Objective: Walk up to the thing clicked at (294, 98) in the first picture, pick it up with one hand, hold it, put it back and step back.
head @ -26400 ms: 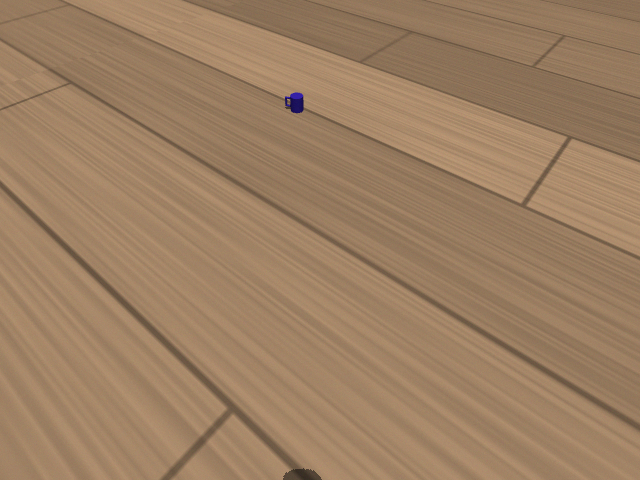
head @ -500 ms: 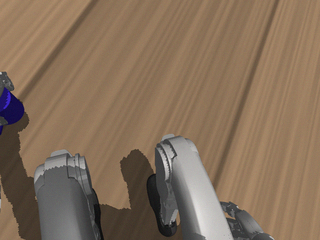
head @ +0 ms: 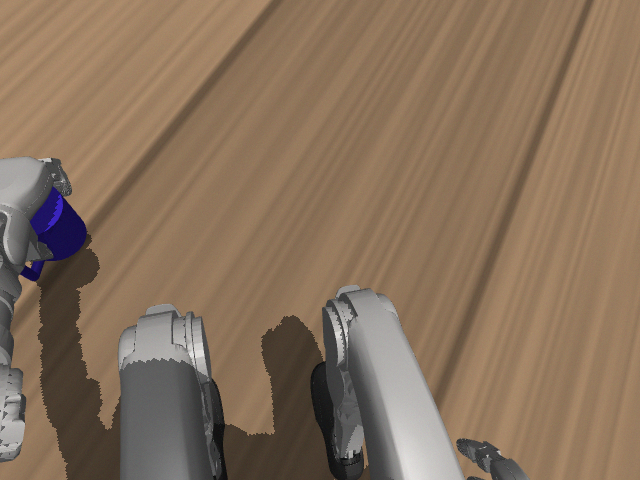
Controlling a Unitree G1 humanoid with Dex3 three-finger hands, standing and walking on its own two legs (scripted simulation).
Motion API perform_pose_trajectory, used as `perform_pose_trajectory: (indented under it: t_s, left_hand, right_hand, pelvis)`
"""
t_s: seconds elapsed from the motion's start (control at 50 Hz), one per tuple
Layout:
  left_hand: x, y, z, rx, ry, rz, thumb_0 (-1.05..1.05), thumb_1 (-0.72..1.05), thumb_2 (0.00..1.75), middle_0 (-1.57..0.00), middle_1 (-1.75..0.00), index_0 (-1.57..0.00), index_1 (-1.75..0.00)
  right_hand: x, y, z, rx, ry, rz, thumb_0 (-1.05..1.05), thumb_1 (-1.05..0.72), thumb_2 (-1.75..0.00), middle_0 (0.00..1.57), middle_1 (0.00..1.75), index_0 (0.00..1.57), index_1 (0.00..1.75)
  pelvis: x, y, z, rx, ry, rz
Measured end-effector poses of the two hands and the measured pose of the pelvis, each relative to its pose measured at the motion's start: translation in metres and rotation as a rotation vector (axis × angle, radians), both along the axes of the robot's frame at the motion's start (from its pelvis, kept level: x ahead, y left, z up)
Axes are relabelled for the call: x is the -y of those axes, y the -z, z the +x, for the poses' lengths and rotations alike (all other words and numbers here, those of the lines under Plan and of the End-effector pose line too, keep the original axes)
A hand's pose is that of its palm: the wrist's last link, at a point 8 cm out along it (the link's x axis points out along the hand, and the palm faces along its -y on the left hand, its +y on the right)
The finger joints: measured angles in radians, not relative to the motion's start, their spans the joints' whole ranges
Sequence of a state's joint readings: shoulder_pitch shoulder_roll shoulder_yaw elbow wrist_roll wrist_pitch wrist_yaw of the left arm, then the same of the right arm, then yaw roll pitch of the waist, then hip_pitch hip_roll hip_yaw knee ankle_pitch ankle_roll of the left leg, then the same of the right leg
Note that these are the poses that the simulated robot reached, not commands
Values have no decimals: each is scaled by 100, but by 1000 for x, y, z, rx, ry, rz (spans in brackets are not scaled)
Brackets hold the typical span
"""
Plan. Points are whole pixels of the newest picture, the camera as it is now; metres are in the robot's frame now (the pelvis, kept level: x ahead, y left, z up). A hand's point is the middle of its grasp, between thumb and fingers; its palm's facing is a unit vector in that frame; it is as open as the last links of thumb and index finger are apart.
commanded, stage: lift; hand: left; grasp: from above
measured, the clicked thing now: (38, 234) +0.43 +0.32 -0.17
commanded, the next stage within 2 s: hold in 1.32 s
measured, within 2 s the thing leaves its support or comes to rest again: neither
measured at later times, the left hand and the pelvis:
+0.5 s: hand out of the picture +0.37 +0.30 +0.06, palm faces -0.40 -0.14 -0.90, open 10.1 cm; pelvis +0.01 +0.00 +0.15, yaw +4 degrees
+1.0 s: hand out of the picture +0.35 +0.28 +0.22, palm faces -0.45 -0.13 -0.89, open 10.1 cm; pelvis +0.05 +0.01 +0.30, yaw +7 degrees
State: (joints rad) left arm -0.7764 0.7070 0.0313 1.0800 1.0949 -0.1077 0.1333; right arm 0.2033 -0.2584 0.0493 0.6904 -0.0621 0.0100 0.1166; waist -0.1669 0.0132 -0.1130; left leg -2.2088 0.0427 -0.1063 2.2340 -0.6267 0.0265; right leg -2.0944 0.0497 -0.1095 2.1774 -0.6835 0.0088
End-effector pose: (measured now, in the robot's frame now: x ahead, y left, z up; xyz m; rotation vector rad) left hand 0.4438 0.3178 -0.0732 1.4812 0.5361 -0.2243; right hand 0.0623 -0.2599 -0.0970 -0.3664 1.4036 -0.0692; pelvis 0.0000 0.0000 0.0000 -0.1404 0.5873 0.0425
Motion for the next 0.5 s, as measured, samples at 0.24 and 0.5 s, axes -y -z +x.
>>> perform_pose_trajectory:
  t_s: [0.24, 0.5]
  left_hand:
    - [3, -75, -34, 29, 18, -31, 1, -9, 67, -67, -71, -66, -73]
    - [17, -188, -70, 63, -13, -42, 1, -10, 70, -65, -73, -64, -75]
  right_hand:
    - [1, -46, 40, 120, -16, 4, 0, -92, -91, 20, 29, 21, 30]
    - [-9, -138, 79, 263, 13, 12, 1, -91, -91, 20, 29, 21, 30]
  pelvis:
    - [1, -53, 0, 9, -23, 23]
    - [0, -146, 6, 90, -50, 49]
